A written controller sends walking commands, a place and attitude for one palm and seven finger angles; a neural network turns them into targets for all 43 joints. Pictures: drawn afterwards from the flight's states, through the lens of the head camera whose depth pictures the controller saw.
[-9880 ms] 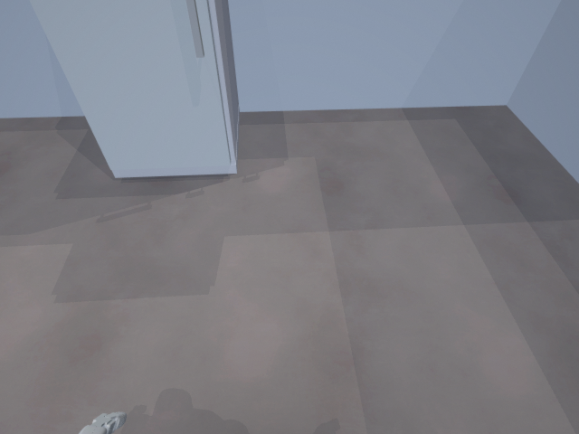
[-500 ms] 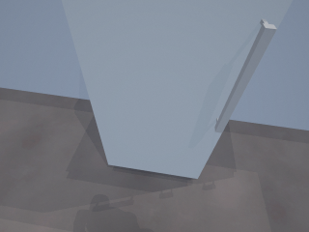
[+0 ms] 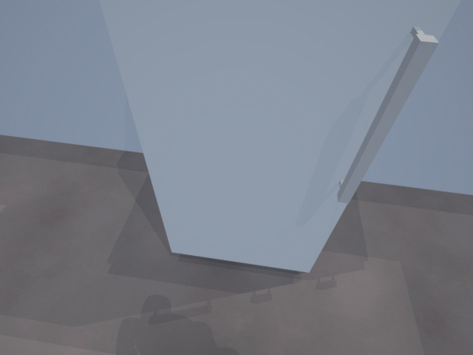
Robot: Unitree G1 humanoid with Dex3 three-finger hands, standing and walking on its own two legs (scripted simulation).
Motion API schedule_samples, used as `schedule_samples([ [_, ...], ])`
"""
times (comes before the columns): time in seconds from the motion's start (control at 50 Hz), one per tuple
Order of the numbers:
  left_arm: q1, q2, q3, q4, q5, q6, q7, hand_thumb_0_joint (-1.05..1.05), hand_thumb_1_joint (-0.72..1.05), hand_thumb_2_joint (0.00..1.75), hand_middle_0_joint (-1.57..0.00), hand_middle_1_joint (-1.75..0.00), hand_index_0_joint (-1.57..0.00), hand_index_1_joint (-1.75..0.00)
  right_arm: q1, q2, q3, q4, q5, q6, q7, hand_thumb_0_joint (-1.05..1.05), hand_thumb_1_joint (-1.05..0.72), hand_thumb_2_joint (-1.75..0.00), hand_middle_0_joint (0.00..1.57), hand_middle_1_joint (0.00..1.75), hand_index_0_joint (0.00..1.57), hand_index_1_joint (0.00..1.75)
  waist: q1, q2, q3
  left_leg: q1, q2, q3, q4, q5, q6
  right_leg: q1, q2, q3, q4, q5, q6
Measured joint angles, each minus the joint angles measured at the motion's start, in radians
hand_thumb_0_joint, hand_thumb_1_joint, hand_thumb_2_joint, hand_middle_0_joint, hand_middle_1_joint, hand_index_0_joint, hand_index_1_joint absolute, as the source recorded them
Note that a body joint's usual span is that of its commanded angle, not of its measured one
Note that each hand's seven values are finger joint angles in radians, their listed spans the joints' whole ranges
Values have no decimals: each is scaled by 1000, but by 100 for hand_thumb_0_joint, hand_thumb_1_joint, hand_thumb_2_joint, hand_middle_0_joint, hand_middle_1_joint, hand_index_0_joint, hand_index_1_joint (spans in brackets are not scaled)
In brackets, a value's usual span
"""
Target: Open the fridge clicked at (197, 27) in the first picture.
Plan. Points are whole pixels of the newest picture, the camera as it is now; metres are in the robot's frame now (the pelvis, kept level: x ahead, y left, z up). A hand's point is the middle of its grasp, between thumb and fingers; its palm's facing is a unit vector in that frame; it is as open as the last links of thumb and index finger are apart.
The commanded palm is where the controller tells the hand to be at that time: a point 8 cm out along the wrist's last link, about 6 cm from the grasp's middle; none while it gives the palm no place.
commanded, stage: look again from close up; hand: right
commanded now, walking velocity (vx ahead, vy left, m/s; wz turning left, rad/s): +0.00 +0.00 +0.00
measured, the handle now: (372, 132) +0.54 -0.25 +0.10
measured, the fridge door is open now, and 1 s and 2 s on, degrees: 0 0 0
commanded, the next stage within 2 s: shuffle to correct the standing spot in 0.18 s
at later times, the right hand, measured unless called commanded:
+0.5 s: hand out of the picture +0.01 -0.17 -0.18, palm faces +0.11 +0.98 -0.19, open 7.4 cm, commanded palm none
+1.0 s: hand out of the picture +0.14 -0.25 -0.17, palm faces +0.11 +0.98 -0.18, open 7.3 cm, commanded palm none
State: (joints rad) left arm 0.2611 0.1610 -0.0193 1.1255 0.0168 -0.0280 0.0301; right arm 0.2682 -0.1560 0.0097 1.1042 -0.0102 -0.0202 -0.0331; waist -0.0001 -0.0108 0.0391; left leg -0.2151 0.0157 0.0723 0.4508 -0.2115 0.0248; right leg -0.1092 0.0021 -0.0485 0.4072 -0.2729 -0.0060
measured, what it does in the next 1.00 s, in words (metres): walks ahead: right foot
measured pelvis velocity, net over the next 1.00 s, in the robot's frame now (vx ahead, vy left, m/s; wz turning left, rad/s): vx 0.10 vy -0.07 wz -0.09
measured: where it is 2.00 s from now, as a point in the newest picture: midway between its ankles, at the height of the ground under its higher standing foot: outside the picture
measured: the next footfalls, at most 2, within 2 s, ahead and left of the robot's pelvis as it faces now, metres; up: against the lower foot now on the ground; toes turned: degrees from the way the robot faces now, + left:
right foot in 0.64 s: +0.07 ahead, -0.14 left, +0.00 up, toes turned -10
left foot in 1.18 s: +0.24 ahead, +0.01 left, +0.00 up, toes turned +0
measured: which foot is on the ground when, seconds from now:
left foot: down 0.00-0.66, up 0.68-1.00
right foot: down 0.00-0.40, up 0.42-0.62, down 0.64-1.00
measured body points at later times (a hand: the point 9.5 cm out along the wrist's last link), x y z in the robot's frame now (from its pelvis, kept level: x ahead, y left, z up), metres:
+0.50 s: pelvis +0.01 +0.00 +0.00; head +0.02 -0.01 +0.45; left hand -0.01 +0.22 -0.16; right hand +0.00 -0.23 -0.16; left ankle +0.02 +0.10 -0.74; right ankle -0.03 -0.11 -0.72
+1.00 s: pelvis +0.10 -0.07 +0.00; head +0.13 -0.09 +0.45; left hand +0.04 +0.10 -0.15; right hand +0.13 -0.31 -0.16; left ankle +0.12 +0.04 -0.65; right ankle +0.03 -0.13 -0.74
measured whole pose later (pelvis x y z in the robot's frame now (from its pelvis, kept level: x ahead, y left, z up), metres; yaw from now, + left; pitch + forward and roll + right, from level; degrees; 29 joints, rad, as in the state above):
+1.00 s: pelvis +0.10 -0.07 +0.00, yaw -5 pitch +2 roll +0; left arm 0.45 0.04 -0.04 1.11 0.03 -0.08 0.04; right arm 0.20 -0.16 -0.05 1.03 -0.03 0.01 -0.02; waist 0.03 0.03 0.03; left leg -0.61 0.05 0.06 1.15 -0.28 0.00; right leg -0.07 0.06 -0.09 0.30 -0.26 -0.09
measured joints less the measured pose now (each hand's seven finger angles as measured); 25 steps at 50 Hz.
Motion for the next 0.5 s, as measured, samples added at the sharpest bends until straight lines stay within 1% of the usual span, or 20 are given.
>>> schedule_samples([
  [0.36,23,-3,2,9,4,8,-1,0,91,90,-20,-30,-20,-30,-5,-7,-8,-13,0,2,1,0,-91,-90,20,30,20,30,3,5,-1,-5,-13,11,1,-2,15,-12,-14,10,9,-1,14],
  [0.42,43,-4,5,1,8,22,-7,0,91,90,-20,-30,-20,-30,6,-2,-18,-30,-5,9,5,0,-91,-90,20,30,20,30,2,0,-9,-15,-13,28,17,-18,17,-53,-20,21,82,-59,6],
  [0.46,56,-7,10,-3,10,36,-12,0,91,90,-20,-30,-20,-30,16,0,-29,-46,-10,11,5,0,-91,-90,20,30,21,30,-2,4,-15,-15,-9,44,13,-23,18,-108,-22,17,188,-127,1],
  [0.5,63,-9,16,-8,10,44,-19,0,91,90,-20,-30,-20,-30,27,0,-40,-58,-13,8,5,0,-91,-90,20,30,21,30,-10,15,-15,-9,-1,56,0,-20,16,-171,-22,13,306,-160,-3],
])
